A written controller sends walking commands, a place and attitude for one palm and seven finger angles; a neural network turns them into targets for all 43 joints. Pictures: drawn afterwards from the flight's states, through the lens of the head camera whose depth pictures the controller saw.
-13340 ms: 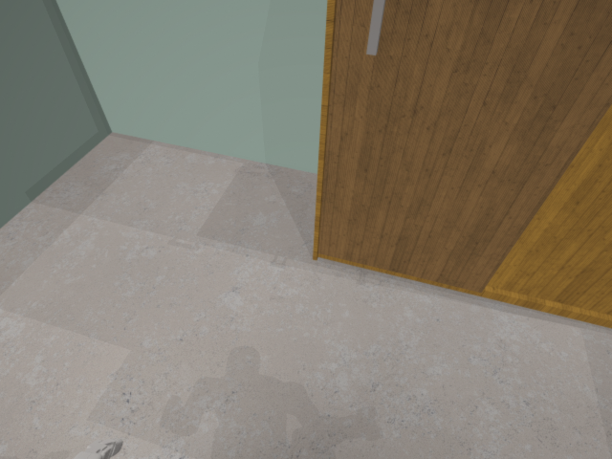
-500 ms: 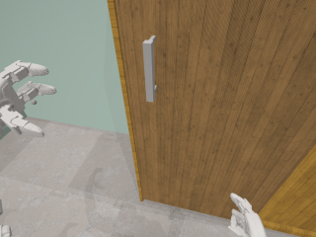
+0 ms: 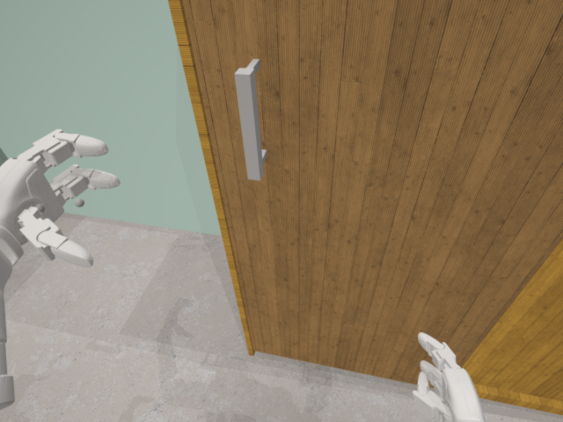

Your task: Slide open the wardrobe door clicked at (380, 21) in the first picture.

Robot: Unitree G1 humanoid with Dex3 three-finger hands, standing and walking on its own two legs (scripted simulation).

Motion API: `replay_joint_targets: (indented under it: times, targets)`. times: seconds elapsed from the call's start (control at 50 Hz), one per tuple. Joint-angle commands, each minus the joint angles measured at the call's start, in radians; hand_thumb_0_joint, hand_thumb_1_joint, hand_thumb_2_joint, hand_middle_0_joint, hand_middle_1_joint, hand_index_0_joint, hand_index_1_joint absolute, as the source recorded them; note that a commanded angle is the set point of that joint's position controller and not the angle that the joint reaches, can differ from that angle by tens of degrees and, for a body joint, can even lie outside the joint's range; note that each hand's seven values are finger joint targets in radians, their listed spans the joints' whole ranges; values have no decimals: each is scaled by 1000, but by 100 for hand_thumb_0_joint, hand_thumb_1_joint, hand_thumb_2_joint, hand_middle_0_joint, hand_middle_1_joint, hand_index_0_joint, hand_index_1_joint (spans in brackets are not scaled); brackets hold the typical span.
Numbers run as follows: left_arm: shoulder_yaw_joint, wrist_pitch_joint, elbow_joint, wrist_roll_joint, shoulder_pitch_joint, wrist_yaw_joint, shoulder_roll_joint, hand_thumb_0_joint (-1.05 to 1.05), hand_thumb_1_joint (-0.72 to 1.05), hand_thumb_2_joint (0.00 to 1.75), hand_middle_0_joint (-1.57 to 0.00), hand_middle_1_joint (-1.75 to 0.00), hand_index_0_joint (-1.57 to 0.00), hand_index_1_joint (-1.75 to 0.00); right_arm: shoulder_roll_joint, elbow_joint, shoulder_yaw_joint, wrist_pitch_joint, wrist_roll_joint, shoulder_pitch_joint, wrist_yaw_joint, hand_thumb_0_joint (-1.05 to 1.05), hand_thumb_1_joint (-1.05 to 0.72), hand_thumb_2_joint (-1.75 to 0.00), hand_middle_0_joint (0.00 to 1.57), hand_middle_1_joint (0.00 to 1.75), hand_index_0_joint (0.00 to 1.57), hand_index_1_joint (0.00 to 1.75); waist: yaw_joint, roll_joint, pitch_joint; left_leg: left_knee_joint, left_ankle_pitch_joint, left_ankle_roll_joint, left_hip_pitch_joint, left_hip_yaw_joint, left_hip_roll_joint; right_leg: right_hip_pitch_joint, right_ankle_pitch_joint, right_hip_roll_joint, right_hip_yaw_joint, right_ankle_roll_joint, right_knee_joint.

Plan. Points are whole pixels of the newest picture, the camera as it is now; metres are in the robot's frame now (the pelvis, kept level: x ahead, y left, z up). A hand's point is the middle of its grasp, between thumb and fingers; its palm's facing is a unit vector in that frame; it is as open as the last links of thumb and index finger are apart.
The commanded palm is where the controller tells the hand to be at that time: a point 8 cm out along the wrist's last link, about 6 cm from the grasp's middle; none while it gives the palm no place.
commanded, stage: move the hooked fingers beside the handle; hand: left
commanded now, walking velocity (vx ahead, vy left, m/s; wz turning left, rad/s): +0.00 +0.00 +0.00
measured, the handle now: (255, 122) +0.50 +0.10 +0.21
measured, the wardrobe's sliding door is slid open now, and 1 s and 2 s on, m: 0.00 0.00 0.00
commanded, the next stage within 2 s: none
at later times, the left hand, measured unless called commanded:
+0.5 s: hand (115, 178) +0.33 +0.26 +0.22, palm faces -0.02 -1.00 -0.08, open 13.9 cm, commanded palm +0.29 +0.29 +0.23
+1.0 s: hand (163, 157) +0.37 +0.20 +0.23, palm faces -0.07 -1.00 -0.06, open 14.0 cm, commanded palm +0.35 +0.25 +0.22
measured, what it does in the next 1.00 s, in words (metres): stands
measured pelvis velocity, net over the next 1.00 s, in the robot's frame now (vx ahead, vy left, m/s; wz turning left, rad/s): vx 0.01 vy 0.00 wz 0.00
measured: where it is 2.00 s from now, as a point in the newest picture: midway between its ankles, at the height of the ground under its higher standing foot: outside the picture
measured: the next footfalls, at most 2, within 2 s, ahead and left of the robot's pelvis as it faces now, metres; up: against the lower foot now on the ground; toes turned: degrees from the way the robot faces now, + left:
none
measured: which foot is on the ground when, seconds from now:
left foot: down 0.00-1.00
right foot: down 0.00-1.00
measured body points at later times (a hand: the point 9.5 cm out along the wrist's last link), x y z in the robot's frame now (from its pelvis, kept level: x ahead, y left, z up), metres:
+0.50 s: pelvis +0.01 +0.00 +0.00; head -0.02 -0.02 +0.45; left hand +0.33 +0.31 +0.23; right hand +0.21 -0.21 -0.06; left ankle +0.00 +0.12 -0.74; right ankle +0.01 -0.11 -0.74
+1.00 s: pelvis +0.01 +0.00 +0.00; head -0.02 -0.02 +0.45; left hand +0.37 +0.26 +0.23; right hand +0.20 -0.22 -0.08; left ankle +0.00 +0.12 -0.74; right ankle +0.01 -0.11 -0.74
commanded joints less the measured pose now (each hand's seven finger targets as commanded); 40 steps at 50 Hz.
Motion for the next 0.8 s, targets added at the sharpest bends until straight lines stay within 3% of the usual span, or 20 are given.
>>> replay_joint_targets:
  times: [0.0, 0.04, 0.06, 0.1, 0.14, 0.22, 0.24, 0.26, 0.32, 0.34, 0.4, 0.44, 0.52, 0.54, 0.58, 0.62, 0.64, 0.72, 0.74, 0.78]
  targets:
    - [192, -84, -144, -56, -288, 4, 346, 0, -50, 30, -30, -120, -30, -120, -107, -168, -46, -64, 0, -147, -4, 0, -90, -90, 20, 30, 20, 30, 9, -44, -183, -50, 203, 46, 45, -28, -23, 30, 228, -6, 38, 5, -66]
    - [170, -58, -72, -45, -284, 9, 329, 0, -50, 30, -30, -120, -30, -120, -114, -156, -52, -55, 6, -140, -1, 0, -90, -90, 20, 30, 20, 30, 7, -43, -115, -48, 182, 44, 19, -21, -19, -12, 197, -8, 48, 14, -77]
    - [119, -47, -75, -37, -346, 12, 293, 0, -50, 30, -30, -120, -30, -120, -114, -154, -49, -54, 9, -146, -1, 0, -90, -90, 20, 30, 20, 30, -9, -1, -96, -57, 168, 41, 20, -22, -18, -33, 182, -12, 48, 10, -79]
    - [38, -31, -112, -16, -408, 19, 241, 0, -50, 30, -30, -120, -30, -120, -108, -167, -47, -60, 15, -150, -4, 0, -90, -90, 20, 30, 20, 30, -21, 75, -103, -64, 162, 35, 48, -29, -17, -48, 165, -12, 39, 1, -70]
    - [-10, -34, -157, -4, -444, 24, 214, 0, -50, 30, -30, -120, -30, -120, -102, -175, -48, -67, 14, -150, -7, 0, -90, -90, 20, 30, 20, 30, -28, 47, -139, -52, 191, 39, 75, -31, -14, -36, 194, -10, 45, 0, -65]
    - [2, -89, -230, -8, -531, 43, 224, 0, -50, 30, -30, -120, -30, -120, -95, -172, -44, -77, 6, -146, -20, 0, -90, -90, 20, 30, 20, 30, -33, 22, -227, -52, 190, 40, 117, -48, -22, -6, 192, -6, 35, -5, -54]
    - [42, -100, -210, -12, -497, 51, 260, 0, -50, 30, -30, -120, -30, -120, -96, -161, -45, -75, 2, -140, -20, 0, -90, -90, 20, 30, 20, 30, -23, -14, -231, -48, 207, 42, 114, -45, -17, 6, 203, -2, 36, -5, -58]
    - [48, -109, -218, -17, -507, 57, 251, 0, -50, 30, -30, -120, -30, -120, -98, -160, -44, -75, 0, -144, -20, 0, -90, -90, 20, 30, 20, 30, -20, -1, -247, -54, 211, 41, 110, -46, -20, 19, 213, -6, 35, -7, -54]
    - [58, -89, -131, -6, -477, 87, 237, 0, -50, 30, -30, -120, -30, -120, -95, -145, -45, -69, -1, -142, -18, 0, -90, -90, 20, 30, 20, 30, -8, 31, -204, -64, 223, 33, 81, -40, -18, 9, 229, -12, 26, -11, -46]
    - [88, -73, -94, 1, -436, 99, 266, 0, -50, 30, -30, -120, -30, -120, -102, -138, -51, -62, -2, -134, -13, 0, -90, -90, 20, 30, 20, 30, 5, -9, -191, -62, 245, 34, 57, -38, -16, 26, 248, -11, 24, -12, -46]
    - [51, -22, -66, 21, -426, 113, 230, 0, -50, 30, -30, -120, -30, -120, -100, -150, -53, -43, 3, -145, -5, 0, -90, -90, 20, 30, 20, 30, 1, -3, -159, -68, 239, 34, 30, -27, -12, 8, 253, -21, 27, -9, -42]
    - [30, -9, -89, 30, -453, 113, 223, 0, -50, 30, -30, -120, -30, -120, -102, -163, -54, -35, 4, -148, -2, 0, -90, -90, 20, 30, 20, 30, -1, -12, -186, -59, 263, 34, 40, -24, -12, 25, 279, -22, 31, -10, -38]
    - [-30, -52, -225, 17, -540, 110, 162, 0, -50, 30, -30, -120, -30, -120, -86, -182, -54, -44, 3, -151, -6, 0, -90, -90, 20, 30, 20, 30, -19, 40, -279, -42, 308, 33, 125, -30, -13, 28, 317, -18, 34, -12, -21]
    - [-37, -65, -227, 11, -531, 112, 151, 0, -50, 30, -30, -120, -30, -120, -81, -176, -51, -45, 2, -148, -7, 0, -90, -90, 20, 30, 20, 30, -23, -13, -271, -38, 318, 35, 126, -31, -7, 30, 328, -13, 32, -11, -24]
    - [-24, -83, -236, 4, -532, 120, 150, 0, -50, 30, -30, -120, -30, -120, -86, -168, -55, -50, -1, -142, -12, 0, -90, -90, 20, 30, 20, 30, -21, -1, -281, -44, 316, 32, 129, -36, -8, 33, 324, -15, 29, -11, -20]
    - [-28, -74, -180, 8, -529, 135, 138, 0, -50, 30, -30, -120, -30, -120, -88, -148, -57, -48, -1, -134, -17, 0, -90, -90, 20, 30, 20, 30, -22, 2, -239, -51, 281, 30, 110, -35, -9, 6, 290, -16, 28, -10, -26]
    - [-16, -59, -133, 16, -509, 146, 155, 0, -50, 30, -30, -120, -30, -120, -96, -133, -58, -41, -2, -129, -18, 0, -90, -90, 20, 30, 20, 30, -18, -30, -204, -53, 264, 32, 84, -32, -7, -1, 272, -15, 28, -10, -35]
    - [-105, -11, -75, 52, -621, 188, 95, 0, -50, 30, -30, -120, -30, -120, -94, -123, -55, -29, 7, -141, -25, 0, -90, -90, 20, 30, 20, 30, -40, 36, -133, -75, 177, 27, 52, -41, -7, -57, 164, -26, 29, -12, -45]
    - [-105, -9, -77, 56, -627, 196, 100, 0, -50, 30, -30, -120, -30, -120, -95, -122, -59, -27, 4, -139, -26, 0, -90, -90, 20, 30, 20, 30, -38, -7, -153, -67, 199, 32, 63, -40, -5, -45, 187, -25, 32, -12, -46]
    - [-80, -23, -129, 61, -649, 204, 126, 0, -50, 30, -30, -120, -30, -120, -92, -138, -59, -25, 0, -142, -27, 0, -90, -90, 20, 30, 20, 30, -28, 16, -246, -58, 255, 31, 95, -39, -11, 7, 243, -28, 33, -15, -28]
